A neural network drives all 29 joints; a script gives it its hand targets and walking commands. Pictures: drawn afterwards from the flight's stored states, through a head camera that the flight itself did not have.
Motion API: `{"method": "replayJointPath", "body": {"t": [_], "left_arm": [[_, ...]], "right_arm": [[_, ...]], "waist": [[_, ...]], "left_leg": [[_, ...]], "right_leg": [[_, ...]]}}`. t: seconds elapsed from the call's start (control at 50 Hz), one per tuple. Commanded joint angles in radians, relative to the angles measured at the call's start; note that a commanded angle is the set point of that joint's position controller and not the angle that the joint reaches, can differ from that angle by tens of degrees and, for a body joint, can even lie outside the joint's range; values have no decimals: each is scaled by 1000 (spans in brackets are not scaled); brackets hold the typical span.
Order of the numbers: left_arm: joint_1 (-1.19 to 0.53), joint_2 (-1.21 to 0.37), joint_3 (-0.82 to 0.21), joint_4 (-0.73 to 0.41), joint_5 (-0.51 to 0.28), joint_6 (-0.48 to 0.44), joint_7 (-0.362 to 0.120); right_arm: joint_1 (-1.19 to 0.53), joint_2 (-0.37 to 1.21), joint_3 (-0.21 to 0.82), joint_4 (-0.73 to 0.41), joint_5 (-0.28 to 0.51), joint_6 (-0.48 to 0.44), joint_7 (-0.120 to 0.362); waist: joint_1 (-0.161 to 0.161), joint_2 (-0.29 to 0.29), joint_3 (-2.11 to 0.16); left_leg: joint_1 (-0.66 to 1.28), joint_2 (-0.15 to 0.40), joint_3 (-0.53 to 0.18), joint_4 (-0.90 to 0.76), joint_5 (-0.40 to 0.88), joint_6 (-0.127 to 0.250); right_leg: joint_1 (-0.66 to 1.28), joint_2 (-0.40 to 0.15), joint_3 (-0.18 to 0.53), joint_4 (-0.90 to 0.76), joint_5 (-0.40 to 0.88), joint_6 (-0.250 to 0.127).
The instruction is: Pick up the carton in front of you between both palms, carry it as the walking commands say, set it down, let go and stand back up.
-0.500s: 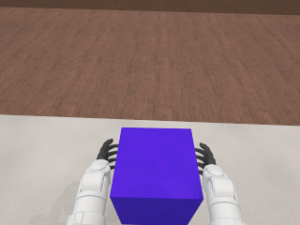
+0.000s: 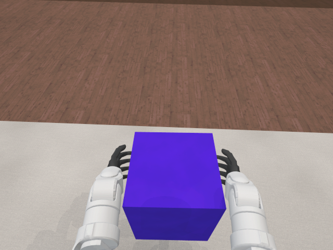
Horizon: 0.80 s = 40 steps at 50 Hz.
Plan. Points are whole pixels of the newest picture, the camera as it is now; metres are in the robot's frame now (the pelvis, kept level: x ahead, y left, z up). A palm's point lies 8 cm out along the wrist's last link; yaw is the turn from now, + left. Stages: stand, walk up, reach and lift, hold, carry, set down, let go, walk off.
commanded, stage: reach and lift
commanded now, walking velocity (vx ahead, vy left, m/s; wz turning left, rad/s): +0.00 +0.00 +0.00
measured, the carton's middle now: (172, 188) +0.30 +0.00 -0.05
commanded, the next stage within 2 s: hold in 0.48 s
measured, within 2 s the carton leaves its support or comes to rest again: neither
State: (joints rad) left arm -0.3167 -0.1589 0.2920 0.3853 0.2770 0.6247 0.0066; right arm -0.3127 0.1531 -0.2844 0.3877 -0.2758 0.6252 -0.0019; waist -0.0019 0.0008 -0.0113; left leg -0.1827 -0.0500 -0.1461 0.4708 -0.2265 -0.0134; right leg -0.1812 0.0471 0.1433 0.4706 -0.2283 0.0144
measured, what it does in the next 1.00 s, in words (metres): stands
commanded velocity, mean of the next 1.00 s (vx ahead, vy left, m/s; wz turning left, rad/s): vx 0.00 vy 0.00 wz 0.00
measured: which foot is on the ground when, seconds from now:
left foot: down 0.00-1.00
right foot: down 0.00-1.00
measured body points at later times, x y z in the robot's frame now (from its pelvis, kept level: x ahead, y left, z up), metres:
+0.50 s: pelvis +0.01 +0.00 +0.00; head -0.02 +0.00 +0.45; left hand +0.31 +0.15 +0.03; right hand +0.31 -0.15 +0.03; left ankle +0.02 +0.13 -0.74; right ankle +0.02 -0.13 -0.74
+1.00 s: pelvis +0.00 +0.00 +0.00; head -0.04 +0.00 +0.45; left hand +0.30 +0.15 +0.04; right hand +0.30 -0.15 +0.04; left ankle +0.02 +0.13 -0.74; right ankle +0.02 -0.13 -0.74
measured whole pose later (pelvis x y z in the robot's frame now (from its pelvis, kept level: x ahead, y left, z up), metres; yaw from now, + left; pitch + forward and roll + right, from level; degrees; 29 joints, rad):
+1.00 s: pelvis +0.00 +0.00 +0.00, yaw +0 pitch -7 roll +0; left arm -0.28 -0.16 0.24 0.25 0.26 0.75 0.00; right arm -0.28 0.15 -0.24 0.25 -0.26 0.75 0.00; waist 0.00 0.00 0.02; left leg -0.09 -0.04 -0.14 0.41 -0.20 -0.01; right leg -0.09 0.04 0.14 0.41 -0.20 0.01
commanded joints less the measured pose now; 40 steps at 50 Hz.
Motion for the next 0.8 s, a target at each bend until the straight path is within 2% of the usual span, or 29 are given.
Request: {"method": "replayJointPath", "body": {"t": [0.0, 0.24, 0.44, 0.56, 0.68, 0.78], "left_arm": [[-534, -985, -593, -19, -245, -21, -256], [-446, -962, -639, -117, -272, 6, -248], [-430, -951, -649, -154, -280, 30, -243], [-407, -943, -719, -263, -324, 69, -232], [-407, -896, -644, -206, -276, 107, -232], [-486, -926, -656, -202, -289, 98, -245]], "right_arm": [[-554, 984, 587, -37, 249, -24, 254], [-464, 962, 634, -139, 275, 5, 242], [-448, 945, 640, -176, 280, 27, 239], [-428, 942, 715, -285, 323, 66, 231], [-426, 898, 639, -222, 279, 100, 229], [-505, 928, 648, -217, 289, 92, 240]], "waist": [[0, -2, -285], [-1, -2, -284], [0, 1, -262], [6, -2, -308], [5, 0, -158], [4, 3, -199]], "left_leg": [[93, -45, 75, -81, 147, -3], [141, -53, 66, -96, 251, -8], [153, -53, 65, -109, 257, -11], [202, -51, 59, -120, 333, -13], [146, -46, 73, -152, 145, -7], [148, -45, 74, -138, 121, -6]], "right_leg": [[90, 44, -76, -82, 149, 1], [142, 50, -70, -101, 251, 7], [150, 54, -69, -112, 250, 7], [193, 54, -62, -124, 325, 12], [133, 49, -71, -153, 132, 2], [131, 47, -75, -142, 109, -1]]}}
